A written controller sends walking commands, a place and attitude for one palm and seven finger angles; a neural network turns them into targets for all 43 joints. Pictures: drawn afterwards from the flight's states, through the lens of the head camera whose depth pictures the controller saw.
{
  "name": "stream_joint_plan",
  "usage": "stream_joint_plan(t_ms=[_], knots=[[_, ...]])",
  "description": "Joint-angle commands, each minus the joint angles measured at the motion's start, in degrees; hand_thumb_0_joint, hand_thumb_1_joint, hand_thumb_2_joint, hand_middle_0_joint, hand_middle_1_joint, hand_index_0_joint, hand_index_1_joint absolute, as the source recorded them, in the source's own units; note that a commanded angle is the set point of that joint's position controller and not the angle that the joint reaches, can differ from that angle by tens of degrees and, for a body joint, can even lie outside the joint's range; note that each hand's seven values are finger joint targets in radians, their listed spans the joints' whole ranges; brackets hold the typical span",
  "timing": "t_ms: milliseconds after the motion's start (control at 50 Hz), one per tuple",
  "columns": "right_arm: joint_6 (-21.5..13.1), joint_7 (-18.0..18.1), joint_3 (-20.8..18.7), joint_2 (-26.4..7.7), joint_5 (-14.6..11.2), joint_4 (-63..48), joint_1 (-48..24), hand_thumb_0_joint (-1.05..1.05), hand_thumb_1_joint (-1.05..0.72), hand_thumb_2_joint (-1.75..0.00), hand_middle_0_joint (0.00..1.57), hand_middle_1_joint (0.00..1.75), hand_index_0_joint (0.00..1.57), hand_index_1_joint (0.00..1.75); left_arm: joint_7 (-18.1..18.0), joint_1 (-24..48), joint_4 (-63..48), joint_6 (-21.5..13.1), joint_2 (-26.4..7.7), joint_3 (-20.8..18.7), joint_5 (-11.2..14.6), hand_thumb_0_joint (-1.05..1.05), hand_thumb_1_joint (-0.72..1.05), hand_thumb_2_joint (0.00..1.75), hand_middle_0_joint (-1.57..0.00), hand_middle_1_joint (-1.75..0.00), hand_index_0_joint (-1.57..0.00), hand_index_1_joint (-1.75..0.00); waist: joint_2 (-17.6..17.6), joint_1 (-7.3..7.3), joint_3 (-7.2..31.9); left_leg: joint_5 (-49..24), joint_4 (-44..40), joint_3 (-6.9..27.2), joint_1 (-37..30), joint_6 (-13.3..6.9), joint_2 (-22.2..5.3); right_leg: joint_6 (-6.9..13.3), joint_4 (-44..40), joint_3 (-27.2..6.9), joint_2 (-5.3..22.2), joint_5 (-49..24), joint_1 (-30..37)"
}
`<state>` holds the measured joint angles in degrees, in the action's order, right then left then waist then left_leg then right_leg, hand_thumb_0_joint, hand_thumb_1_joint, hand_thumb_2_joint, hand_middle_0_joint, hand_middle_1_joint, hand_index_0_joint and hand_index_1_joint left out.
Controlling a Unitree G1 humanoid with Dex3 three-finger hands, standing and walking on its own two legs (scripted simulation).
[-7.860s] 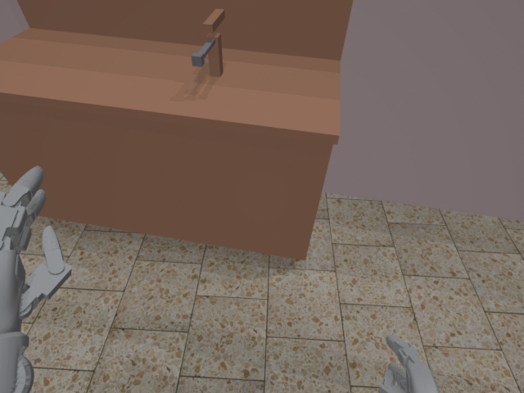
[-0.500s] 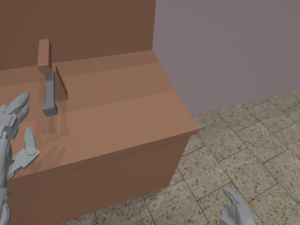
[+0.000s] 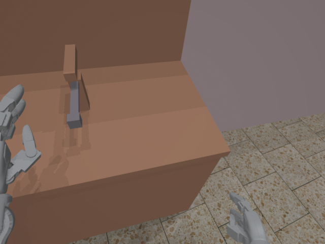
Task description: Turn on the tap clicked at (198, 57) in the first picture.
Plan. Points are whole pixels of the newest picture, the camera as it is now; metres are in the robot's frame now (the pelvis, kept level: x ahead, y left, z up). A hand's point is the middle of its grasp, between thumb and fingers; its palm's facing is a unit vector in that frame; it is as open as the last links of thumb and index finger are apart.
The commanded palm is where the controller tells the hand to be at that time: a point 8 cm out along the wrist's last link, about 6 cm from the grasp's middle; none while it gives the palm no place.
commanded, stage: come to a stop and stand still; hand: left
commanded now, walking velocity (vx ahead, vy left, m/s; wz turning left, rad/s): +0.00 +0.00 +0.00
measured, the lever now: (74, 120) +0.35 +0.26 +0.09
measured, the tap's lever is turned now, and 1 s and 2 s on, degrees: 0 0 0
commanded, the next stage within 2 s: look again from close up in 0.22 s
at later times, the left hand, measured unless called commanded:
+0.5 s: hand (47, 155) +0.22 +0.23 +0.16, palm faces +0.38 -0.84 -0.38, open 7.4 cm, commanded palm +0.16 +0.27 +0.18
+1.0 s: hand (57, 154) +0.22 +0.22 +0.16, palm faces +0.38 -0.85 -0.37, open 7.4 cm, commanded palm +0.16 +0.25 +0.18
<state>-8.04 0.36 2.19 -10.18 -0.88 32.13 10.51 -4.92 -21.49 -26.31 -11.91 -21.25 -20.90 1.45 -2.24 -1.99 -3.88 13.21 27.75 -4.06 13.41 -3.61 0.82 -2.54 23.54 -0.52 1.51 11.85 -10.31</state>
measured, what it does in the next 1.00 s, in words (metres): stands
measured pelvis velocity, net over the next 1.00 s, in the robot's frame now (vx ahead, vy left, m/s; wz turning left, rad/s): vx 0.00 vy -0.03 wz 0.00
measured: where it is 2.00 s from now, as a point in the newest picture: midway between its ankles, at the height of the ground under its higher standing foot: outside the picture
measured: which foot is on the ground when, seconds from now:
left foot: down 0.00-1.00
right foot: down 0.00-1.00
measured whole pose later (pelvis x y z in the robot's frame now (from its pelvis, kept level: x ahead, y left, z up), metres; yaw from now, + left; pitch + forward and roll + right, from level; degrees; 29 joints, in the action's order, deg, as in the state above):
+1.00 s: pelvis +0.00 -0.03 +0.00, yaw +0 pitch -1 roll -1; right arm -5.6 1.1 1.0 -10.4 -1.4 32.1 12.0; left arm -5.5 -22.5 -25.0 -10.2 -21.1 -20.4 2.8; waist -1.0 -1.2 -2.8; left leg 11.6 25.0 -3.1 12.5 -1.1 -0.8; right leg -0.3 23.0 0.4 -0.2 11.7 -10.4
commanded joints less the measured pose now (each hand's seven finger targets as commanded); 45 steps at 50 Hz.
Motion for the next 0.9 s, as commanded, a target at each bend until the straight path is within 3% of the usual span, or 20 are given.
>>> stream_joint_plan(t_ms=[0, 100, 120, 140, 180, 280, 300, 320, 340, 420, 440, 520, 540, 620, 640, 720, 740, 820, 840, 880], knots=[[-2.18, 0.69, -3.93, -8.05, -0.14, -8.55, -3.03, 0.0, -0.9, -0.9, 0.2, 0.3, 0.2, 0.3, -1.13, 5.22, -11.49, -3.19, -8.2, -4.24, 0.14, 0.0, 0.9, 0.9, -0.2, -0.3, -0.2, -0.3, 8.14, 0.93, 9.62, -9.42, -6.96, 6.73, -5.2, 2.94, -7.11, 3.73, -0.8, -0.11, 1.37, -9.15, 1.28], [-1.38, 0.87, -4.11, -8.01, -0.23, -8.96, -3.25, 0.0, -0.9, -0.9, 0.2, 0.3, 0.2, 0.3, -1.34, 3.91, -12.19, -2.94, -8.38, -4.37, 0.27, 0.0, 0.9, 0.9, -0.2, -0.3, -0.2, -0.3, 6.56, 0.91, 10.77, -11.11, -6.28, 6.61, -5.62, 3.0, -6.94, 3.9, -1.25, -0.18, 1.74, -10.77, 2.4], [-1.34, 1.0, -3.93, -8.08, -0.43, -8.88, -4.17, 0.0, -0.9, -0.9, 0.2, 0.3, 0.2, 0.3, -1.61, 4.14, -13.36, -2.8, -9.78, -5.7, 0.16, 0.0, 0.9, 0.9, -0.2, -0.3, -0.2, -0.3, 6.86, 0.88, 11.11, -13.72, -6.12, 6.52, -6.58, 3.53, -6.73, 3.93, -0.69, 0.13, 1.58, -11.83, 2.2], [-1.1, 1.01, -3.85, -8.24, -0.08, -8.68, -3.56, 0.0, -0.9, -0.9, 0.2, 0.3, 0.2, 0.3, -1.4, 3.36, -12.6, -2.91, -8.38, -4.42, 0.41, 0.0, 0.9, 0.9, -0.2, -0.3, -0.2, -0.3, 6.69, 0.88, 11.14, -14.36, -6.07, 6.35, -6.39, 3.3, -6.71, 3.79, -0.85, 0.55, 1.4, -11.82, 2.06], [-1.09, 1.07, -4.01, -8.21, -0.14, -9.01, -3.5, 0.0, -0.9, -0.9, 0.2, 0.3, 0.2, 0.3, -1.5, 3.46, -13.8, -3.07, -9.17, -4.98, 0.47, 0.0, 0.9, 0.9, -0.2, -0.3, -0.2, -0.3, 8.02, 0.85, 11.46, -15.03, -6.12, 6.68, -6.24, 3.53, -6.97, 3.9, -0.7, 0.47, 1.64, -11.62, 2.75], [-0.75, 1.34, -4.01, -8.16, -0.27, -8.99, -3.52, 0.0, -0.9, -0.9, 0.2, 0.3, 0.2, 0.3, -1.55, 1.9, -11.58, -2.89, -9.18, -5.24, 0.79, 0.0, 0.9, 0.9, -0.2, -0.3, -0.2, -0.3, 7.29, 0.89, 9.55, -7.27, -7.27, 6.51, -3.85, 2.91, -6.76, 3.95, -2.26, -0.41, 2.02, -9.07, 2.5], [-0.74, 1.43, -4.07, -7.99, -0.36, -8.97, -3.23, 0.0, -0.9, -0.9, 0.2, 0.3, 0.2, 0.3, -1.58, 1.46, -10.73, -2.72, -9.2, -5.5, 0.88, 0.0, 0.9, 0.9, -0.2, -0.3, -0.2, -0.3, 5.56, 0.94, 9.44, -6.15, -7.09, 6.47, -3.73, 2.73, -6.58, 3.98, -2.75, -0.84, 2.24, -9.17, 2.5], [-0.72, 1.56, -3.99, -8.13, -0.57, -8.82, -4.0, 0.0, -0.9, -0.9, 0.2, 0.3, 0.2, 0.3, -1.76, 1.77, -11.48, -2.66, -10.06, -6.17, 0.75, 0.0, 0.9, 0.9, -0.2, -0.3, -0.2, -0.3, 5.95, 0.99, 9.36, -6.46, -7.1, 6.42, -3.97, 2.86, -6.3, 4.06, -2.8, -0.91, 2.26, -9.26, 2.24], [-0.6, 1.59, -3.89, -8.31, -0.16, -8.52, -3.49, 0.0, -0.9, -0.9, 0.2, 0.3, 0.2, 0.3, -1.55, 1.59, -10.04, -2.79, -8.34, -4.68, 0.93, 0.0, 0.9, 0.9, -0.2, -0.3, -0.2, -0.3, 4.63, 1.0, 9.31, -6.03, -7.03, 6.36, -3.65, 2.56, -6.23, 4.04, -3.18, -0.85, 2.13, -9.3, 1.94], [-0.82, 1.88, -4.05, -8.17, -0.6, -8.48, -4.15, 0.0, -0.9, -0.9, 0.2, 0.3, 0.2, 0.3, -1.8, 2.66, -10.82, -2.49, -9.98, -5.68, 0.78, 0.0, 0.9, 0.9, -0.2, -0.3, -0.2, -0.3, 5.08, 0.99, 9.24, -4.7, -7.17, 6.22, -4.15, 2.48, -6.08, 4.04, -3.56, -1.66, 2.52, -8.47, 1.61], [-0.74, 1.87, -3.96, -8.42, -0.19, -8.33, -3.72, 0.0, -0.9, -0.9, 0.2, 0.3, 0.2, 0.3, -1.58, 2.46, -9.4, -2.61, -7.95, -3.9, 0.93, 0.0, 0.9, 0.9, -0.2, -0.3, -0.2, -0.3, 4.37, 1.06, 8.68, -3.92, -7.34, 6.29, -3.55, 2.3, -6.01, 4.06, -3.93, -1.58, 2.35, -7.73, 1.2], [-0.84, 2.03, -4.14, -8.16, -0.63, -8.51, -4.39, 0.0, -0.9, -0.9, 0.2, 0.3, 0.2, 0.3, -1.91, 2.33, -9.71, -2.22, -9.93, -5.55, 0.83, 0.0, 0.9, 0.9, -0.2, -0.3, -0.2, -0.3, 3.73, 0.97, 8.27, -1.45, -7.08, 6.22, -3.36, 2.06, -5.7, 4.1, -5.07, -2.55, 2.79, -5.84, 0.78], [-0.74, 2.02, -4.06, -8.46, -0.24, -8.34, -3.99, 0.0, -0.9, -0.9, 0.2, 0.3, 0.2, 0.3, -1.71, 2.21, -8.54, -2.3, -8.05, -3.9, 0.97, 0.0, 0.9, 0.9, -0.2, -0.3, -0.2, -0.3, 3.08, 1.11, 7.37, -0.86, -7.18, 6.27, -2.62, 1.96, -5.56, 4.14, -5.42, -2.52, 2.62, -5.24, 0.23], [-0.93, 2.06, -4.29, -8.25, -0.63, -8.43, -4.36, 0.0, -0.9, -0.9, 0.2, 0.3, 0.2, 0.3, -2.03, 2.64, -10.88, -2.31, -10.4, -5.87, 0.88, 0.0, 0.9, 0.9, -0.2, -0.3, -0.2, -0.3, 4.45, 1.01, 8.45, -1.75, -6.87, 6.47, -3.17, 1.94, -5.55, 4.28, -5.15, -2.93, 2.93, -5.54, 0.94], [-0.9, 2.08, -4.21, -8.41, -0.23, -8.37, -4.13, 0.0, -0.9, -0.9, 0.2, 0.3, 0.2, 0.3, -1.89, 2.14, -10.14, -2.44, -8.75, -4.56, 1.04, 0.0, 0.9, 0.9, -0.2, -0.3, -0.2, -0.3, 3.88, 1.03, 8.64, -1.75, -6.88, 6.39, -3.31, 1.8, -5.61, 4.26, -5.16, -2.92, 2.83, -5.56, 0.84], [-0.99, 2.14, -4.35, -8.16, -0.67, -8.43, -4.41, 0.0, -0.9, -0.9, 0.2, 0.3, 0.2, 0.3, -2.18, 0.96, -10.77, -2.15, -10.48, -6.18, 1.05, 0.0, 0.9, 0.9, -0.2, -0.3, -0.2, -0.3, 5.36, 0.88, 8.62, -3.01, -6.92, 6.5, -3.82, 1.82, -5.81, 4.15, -4.83, -2.79, 2.97, -6.49, 1.09], [-0.88, 2.14, -4.23, -8.26, -0.27, -8.26, -3.84, 0.0, -0.9, -0.9, 0.2, 0.3, 0.2, 0.3, -1.94, 1.19, -9.94, -2.22, -8.24, -4.27, 1.21, 0.0, 0.9, 0.9, -0.2, -0.3, -0.2, -0.3, 4.28, 1.12, 8.17, -2.49, -7.31, 6.59, -3.63, 1.86, -6.0, 4.11, -4.92, -2.49, 2.46, -6.04, 0.55], [-0.85, 2.04, -4.4, -7.99, -0.63, -8.57, -4.22, 0.0, -0.9, -0.9, 0.2, 0.3, 0.2, 0.3, -1.88, 3.43, -11.01, -2.13, -10.06, -5.61, 1.19, 0.0, 0.9, 0.9, -0.2, -0.3, -0.2, -0.3, 6.76, 1.1, 7.73, -1.93, -9.74, 8.17, -4.5, 2.22, -8.02, 3.58, -3.15, -1.3, 1.21, -4.46, -0.44], [-0.66, 1.92, -4.35, -8.13, -0.31, -8.46, -3.64, 0.0, -0.9, -0.9, 0.2, 0.3, 0.2, 0.3, -1.65, 4.05, -10.74, -2.24, -8.26, -4.06, 1.3, 0.0, 0.9, 0.9, -0.2, -0.3, -0.2, -0.3, 7.05, 1.29, 7.34, -1.31, -10.48, 8.69, -3.82, 2.12, -8.49, 3.36, -2.71, -0.57, 0.54, -4.04, -0.62], [-0.68, 1.66, -4.58, -8.0, -0.4, -9.01, -3.4, 0.0, -0.9, -0.9, 0.2, 0.3, 0.2, 0.3, -1.62, 3.82, -10.43, -2.16, -8.78, -4.54, 1.27, 0.0, 0.9, 0.9, -0.2, -0.3, -0.2, -0.3, 7.48, 1.05, 7.85, -1.16, -10.75, 9.39, -4.21, 1.92, -9.71, 3.22, -2.11, -0.34, 0.43, -3.76, -0.52]])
